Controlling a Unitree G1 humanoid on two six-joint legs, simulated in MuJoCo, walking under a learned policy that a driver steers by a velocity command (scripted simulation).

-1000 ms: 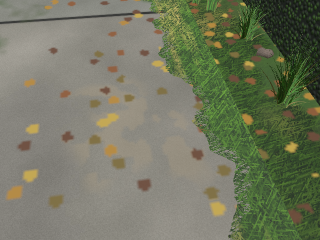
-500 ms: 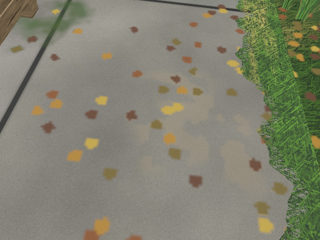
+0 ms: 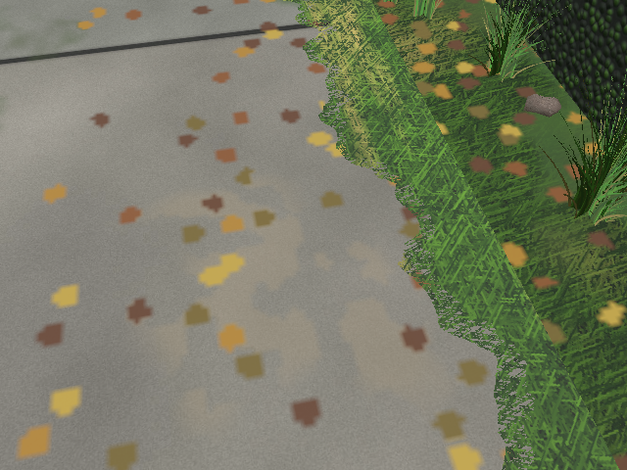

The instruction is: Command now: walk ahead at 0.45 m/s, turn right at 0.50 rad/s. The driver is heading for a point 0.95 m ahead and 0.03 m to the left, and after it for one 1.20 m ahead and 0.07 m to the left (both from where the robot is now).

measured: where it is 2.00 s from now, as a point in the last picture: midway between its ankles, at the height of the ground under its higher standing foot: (258, 231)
